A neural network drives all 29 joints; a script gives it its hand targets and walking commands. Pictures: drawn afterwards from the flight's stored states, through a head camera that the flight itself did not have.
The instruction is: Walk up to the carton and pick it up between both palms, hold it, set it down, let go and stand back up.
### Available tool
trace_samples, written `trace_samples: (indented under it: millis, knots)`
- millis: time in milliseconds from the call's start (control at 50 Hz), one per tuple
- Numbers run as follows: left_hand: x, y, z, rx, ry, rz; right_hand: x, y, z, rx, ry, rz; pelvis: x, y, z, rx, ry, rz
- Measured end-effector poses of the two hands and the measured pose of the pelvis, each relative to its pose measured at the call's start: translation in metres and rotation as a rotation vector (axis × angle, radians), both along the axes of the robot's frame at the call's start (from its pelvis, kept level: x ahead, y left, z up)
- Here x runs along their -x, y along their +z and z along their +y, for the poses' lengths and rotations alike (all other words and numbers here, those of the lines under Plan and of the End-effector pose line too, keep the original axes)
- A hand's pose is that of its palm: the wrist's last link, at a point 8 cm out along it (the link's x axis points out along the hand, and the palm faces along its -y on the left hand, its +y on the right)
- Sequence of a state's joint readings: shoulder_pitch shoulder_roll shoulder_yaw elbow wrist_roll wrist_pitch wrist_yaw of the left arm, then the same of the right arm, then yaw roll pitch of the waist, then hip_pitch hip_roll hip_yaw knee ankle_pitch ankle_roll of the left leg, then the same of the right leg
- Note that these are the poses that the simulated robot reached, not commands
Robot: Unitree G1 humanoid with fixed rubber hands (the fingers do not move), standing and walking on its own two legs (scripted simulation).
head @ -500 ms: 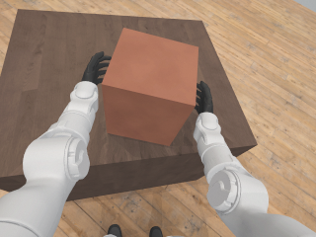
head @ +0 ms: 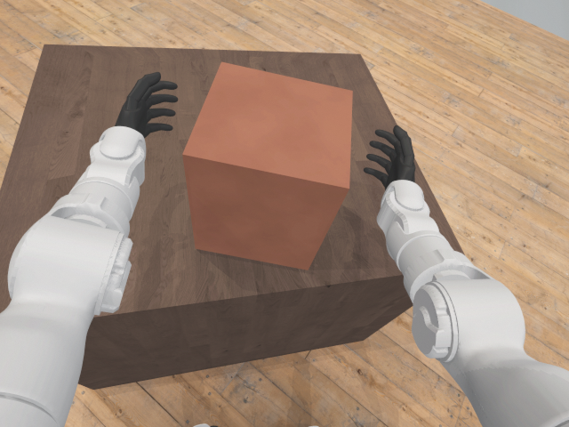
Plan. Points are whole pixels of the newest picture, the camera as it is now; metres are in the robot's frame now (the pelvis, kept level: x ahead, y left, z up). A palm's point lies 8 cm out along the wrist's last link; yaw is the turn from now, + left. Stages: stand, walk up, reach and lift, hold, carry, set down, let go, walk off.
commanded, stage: set down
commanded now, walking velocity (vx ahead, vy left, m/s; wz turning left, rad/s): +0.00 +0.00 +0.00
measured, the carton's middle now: (268, 175) +0.49 -0.04 +0.01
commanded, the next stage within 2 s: none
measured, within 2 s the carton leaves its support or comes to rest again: neither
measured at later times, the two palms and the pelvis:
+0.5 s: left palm (119, 83) +0.49 +0.16 +0.19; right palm (428, 140) +0.41 -0.21 +0.18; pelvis -0.04 -0.01 +0.00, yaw +0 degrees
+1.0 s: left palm (86, 99) +0.47 +0.19 +0.18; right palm (421, 155) +0.40 -0.20 +0.16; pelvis -0.02 +0.00 +0.02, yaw +1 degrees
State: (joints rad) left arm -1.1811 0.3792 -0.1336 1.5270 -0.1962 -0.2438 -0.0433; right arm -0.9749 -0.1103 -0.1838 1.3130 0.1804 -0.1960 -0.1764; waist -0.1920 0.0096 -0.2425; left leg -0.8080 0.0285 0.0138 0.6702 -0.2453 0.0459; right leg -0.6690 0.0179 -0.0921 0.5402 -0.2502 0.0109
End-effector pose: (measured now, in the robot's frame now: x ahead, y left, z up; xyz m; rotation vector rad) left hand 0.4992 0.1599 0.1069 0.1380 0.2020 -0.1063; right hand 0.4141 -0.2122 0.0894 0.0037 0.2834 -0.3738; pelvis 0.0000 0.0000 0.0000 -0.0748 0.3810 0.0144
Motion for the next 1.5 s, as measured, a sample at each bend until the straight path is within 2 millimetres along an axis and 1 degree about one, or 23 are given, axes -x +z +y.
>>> trace_samples:
  millis: [80,140,200,260,360,420,460,500,540,600,660,720,780,860,920,960,1000,1140,1220,1260,1320,1500]
  knots:
    - [0.004,0.017,-0.002,-0.03,0.004,0.008,0.001,0.007,0.002,-0.049,0.013,-0.004,0.006,-0.002,-0.001,-0.011,0.005,-0.015]
    - [0.006,0.03,-0.005,-0.027,0.016,0.006,-0.001,0.022,0.001,-0.068,0.015,-0.045,0.01,-0.004,-0.001,-0.014,0.002,-0.01]
    - [0.008,0.041,-0.009,-0.018,0.02,0.009,-0.002,0.04,-0.004,-0.045,0.02,-0.06,0.015,-0.004,-0.001,-0.02,-0.005,-0.024]
    - [0.012,0.046,-0.011,0.001,0.021,0.022,0.003,0.051,-0.009,-0.018,0.013,-0.041,0.02,-0.001,-0.003,-0.026,-0.013,-0.046]
    - [0.016,0.051,-0.008,0.031,0.053,0.042,0.013,0.062,-0.013,0.015,0.009,0.011,0.029,0.002,-0.007,-0.034,-0.02,-0.061]
    - [0.014,0.062,-0.004,0.054,0.076,0.012,0.012,0.075,-0.008,0.021,0.019,-0.008,0.032,0.001,-0.009,-0.037,-0.021,-0.046]
    - [0.012,0.073,-0.003,0.061,0.075,-0.021,0.01,0.085,-0.003,0.027,0.031,-0.026,0.034,0.002,-0.011,-0.038,-0.019,-0.038]
    - [0.011,0.08,-0.001,0.075,0.082,-0.019,0.008,0.093,0.004,0.043,0.042,-0.019,0.036,0.003,-0.012,-0.04,-0.016,-0.04]
    - [0.01,0.083,0.002,0.089,0.088,0.0,0.005,0.098,0.012,0.053,0.05,-0.003,0.037,0.005,-0.013,-0.042,-0.015,-0.047]
    - [0.011,0.08,0.007,0.075,0.087,0.034,0.001,0.101,0.024,0.041,0.056,0.012,0.037,0.008,-0.013,-0.038,-0.004,-0.058]
    - [0.011,0.079,0.011,0.064,0.078,0.037,-0.002,0.099,0.032,0.026,0.055,0.013,0.034,0.011,-0.012,-0.036,0.002,-0.062]
    - [0.011,0.085,0.011,0.061,0.063,-0.001,-0.002,0.1,0.036,0.003,0.047,-0.023,0.03,0.014,-0.012,-0.03,0.009,-0.065]
    - [0.015,0.087,0.016,0.07,0.065,0.003,0.003,0.098,0.029,0.004,0.021,-0.02,0.026,0.016,-0.012,-0.027,0.008,-0.096]
    - [0.022,0.078,0.033,0.05,0.106,0.068,0.011,0.087,0.015,0.025,-0.006,0.037,0.025,0.019,-0.011,-0.032,0.007,-0.146]
    - [0.024,0.072,0.041,0.021,0.111,0.07,0.014,0.079,0.009,0.005,-0.011,0.034,0.023,0.019,-0.009,-0.035,0.012,-0.151]
    - [0.025,0.071,0.04,0.003,0.099,0.053,0.016,0.076,0.008,-0.005,0.0,0.006,0.02,0.018,-0.007,-0.035,0.014,-0.146]
    - [0.027,0.068,0.034,-0.004,0.074,0.041,0.017,0.074,0.008,-0.007,0.015,-0.022,0.017,0.018,-0.005,-0.035,0.013,-0.15]
    - [0.035,0.045,0.012,0.004,0.006,0.106,0.028,0.05,0.004,-0.027,0.023,0.012,0.015,0.019,-0.001,-0.037,-0.001,-0.199]
    - [0.039,0.035,0.005,0.038,-0.025,0.066,0.036,0.042,0.001,-0.017,0.015,-0.031,0.014,0.019,-0.002,-0.038,-0.015,-0.216]
    - [0.043,0.031,0.006,0.051,-0.023,0.055,0.041,0.035,0.0,-0.021,0.011,-0.028,0.014,0.02,-0.002,-0.037,-0.021,-0.221]
    - [0.047,0.021,0.013,0.053,0.0,0.08,0.047,0.022,0.0,-0.03,0.01,0.006,0.014,0.019,-0.003,-0.036,-0.022,-0.223]
    - [0.061,0.009,0.035,0.054,0.03,0.068,0.05,0.015,0.014,-0.047,0.047,-0.032,0.014,0.018,-0.005,-0.038,-0.017,-0.223]
